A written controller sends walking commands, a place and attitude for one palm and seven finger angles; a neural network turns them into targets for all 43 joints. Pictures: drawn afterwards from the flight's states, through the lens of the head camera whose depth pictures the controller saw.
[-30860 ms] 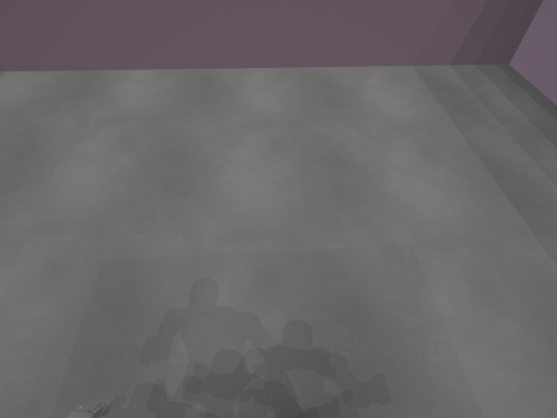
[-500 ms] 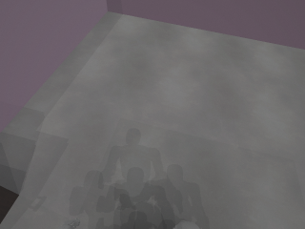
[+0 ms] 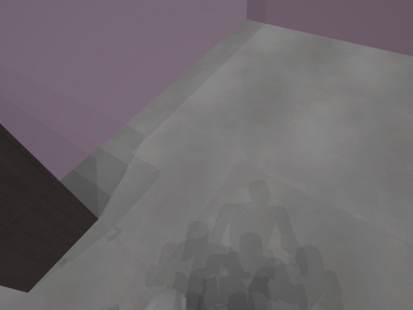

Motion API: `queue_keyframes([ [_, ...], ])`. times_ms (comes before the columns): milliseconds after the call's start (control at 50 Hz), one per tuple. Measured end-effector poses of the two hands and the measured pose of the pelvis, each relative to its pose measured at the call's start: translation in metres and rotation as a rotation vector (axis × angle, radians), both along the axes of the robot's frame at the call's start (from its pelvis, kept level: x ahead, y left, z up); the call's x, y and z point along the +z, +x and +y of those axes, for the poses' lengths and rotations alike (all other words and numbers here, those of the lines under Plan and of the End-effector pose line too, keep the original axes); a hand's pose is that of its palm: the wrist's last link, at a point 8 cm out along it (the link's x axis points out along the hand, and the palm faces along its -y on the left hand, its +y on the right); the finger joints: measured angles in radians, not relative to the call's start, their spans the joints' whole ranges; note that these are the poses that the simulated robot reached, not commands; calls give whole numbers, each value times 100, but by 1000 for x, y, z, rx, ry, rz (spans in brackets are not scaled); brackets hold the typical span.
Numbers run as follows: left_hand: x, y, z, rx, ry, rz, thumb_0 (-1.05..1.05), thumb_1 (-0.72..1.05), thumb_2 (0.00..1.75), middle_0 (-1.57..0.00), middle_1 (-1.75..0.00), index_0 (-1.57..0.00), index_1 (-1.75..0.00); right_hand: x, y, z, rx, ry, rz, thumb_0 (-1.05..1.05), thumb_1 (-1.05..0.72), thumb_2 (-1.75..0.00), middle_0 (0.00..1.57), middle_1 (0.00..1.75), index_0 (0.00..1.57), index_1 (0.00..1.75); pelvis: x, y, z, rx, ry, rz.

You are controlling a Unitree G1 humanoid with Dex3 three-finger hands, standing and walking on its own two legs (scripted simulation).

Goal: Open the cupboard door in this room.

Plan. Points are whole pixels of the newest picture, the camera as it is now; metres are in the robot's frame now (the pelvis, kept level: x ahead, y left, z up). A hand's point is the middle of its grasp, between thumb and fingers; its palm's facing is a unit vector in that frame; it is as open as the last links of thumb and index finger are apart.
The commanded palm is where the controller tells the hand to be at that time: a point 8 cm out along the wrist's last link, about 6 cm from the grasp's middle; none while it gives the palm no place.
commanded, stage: turn to face it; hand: left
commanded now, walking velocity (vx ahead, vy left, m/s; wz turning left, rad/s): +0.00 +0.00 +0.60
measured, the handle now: out of the picture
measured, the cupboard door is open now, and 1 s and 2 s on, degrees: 0 0 0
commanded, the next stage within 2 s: take the last steps up to it in 1.54 s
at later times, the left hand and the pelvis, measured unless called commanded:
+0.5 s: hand out of the picture +0.02 +0.29 -0.17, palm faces +0.33 -0.91 -0.25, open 7.4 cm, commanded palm none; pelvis +0.01 +0.05 +0.00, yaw +18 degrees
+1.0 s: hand out of the picture -0.01 +0.21 -0.15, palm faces +0.57 -0.78 -0.26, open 7.4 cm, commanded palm none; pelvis +0.03 +0.00 +0.00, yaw +37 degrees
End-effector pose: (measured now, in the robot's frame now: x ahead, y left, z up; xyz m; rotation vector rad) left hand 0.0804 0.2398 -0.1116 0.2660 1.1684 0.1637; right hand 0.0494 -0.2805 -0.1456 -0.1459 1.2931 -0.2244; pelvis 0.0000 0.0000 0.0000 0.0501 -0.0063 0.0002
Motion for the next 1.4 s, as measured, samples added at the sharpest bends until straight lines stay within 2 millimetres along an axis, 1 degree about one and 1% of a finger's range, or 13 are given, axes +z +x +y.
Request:
queue_keyframes([
  [80,-8,-50,15,100,-4,88,0,90,90,-20,-30,-21,-30,5,47,13,107,-12,-36,1,-91,-90,19,30,19,30,-1,0,7,55,-3,4],
  [180,-25,-111,42,226,-22,200,0,90,90,-20,-30,-21,-30,13,110,53,257,-30,-112,1,-92,-90,19,30,19,30,-9,1,25,126,-26,15],
  [280,-45,-146,73,325,-37,268,0,90,90,-20,-30,-20,-30,23,151,99,376,-44,-207,1,-91,-90,19,30,19,30,-18,3,45,180,-39,11],
  [360,-39,-135,85,362,-44,219,1,91,90,-19,-30,-20,-30,32,152,119,411,-47,-204,1,-91,-90,20,30,20,30,-9,4,53,228,-66,0],
  [500,-26,-83,92,372,-47,33,0,91,90,-19,-30,-20,-30,29,132,128,432,-17,-130,1,-91,-90,20,30,20,30,-1,9,54,310,-73,-2],
  [660,-9,-28,73,370,-18,-116,0,91,90,-19,-30,-20,-30,7,109,97,417,8,-16,1,-91,-90,20,30,20,30,-5,20,30,408,-60,3],
  [760,0,-26,50,395,25,-167,0,91,90,-20,-30,-20,-30,-13,113,70,435,18,39,1,-91,-90,20,30,20,30,-13,27,11,485,-45,-7],
  [880,4,-68,24,504,17,-110,0,90,90,-20,-30,-21,-30,-9,133,63,513,16,69,1,-91,-90,20,30,20,30,-5,30,3,568,-18,-24],
  [980,-6,-117,7,613,-15,-37,0,90,90,-20,-30,-21,-30,-2,154,81,605,5,66,1,-91,-90,19,30,19,30,-2,27,3,637,-12,-21],
  [1060,-17,-166,-2,710,-47,25,0,90,90,-20,-30,-21,-30,4,177,113,706,-8,30,1,-91,-90,19,30,19,30,-4,19,10,692,-20,-20],
  [1220,-52,-269,-3,889,-110,167,0,90,90,-20,-30,-20,-30,22,209,208,901,-17,-167,1,-91,-90,19,30,19,30,-18,-7,38,769,-49,-31],
  [1300,-43,-285,3,926,-120,174,0,91,90,-19,-30,-20,-30,36,204,234,943,-13,-206,1,-91,-90,20,30,20,30,-7,-16,46,799,-73,-44],
  [1400,-33,-282,13,942,-111,107,0,91,90,-19,-30,-20,-30,40,186,248,967,11,-186,1,-91,-90,20,30,20,30,2,-22,51,830,-77,-47],
])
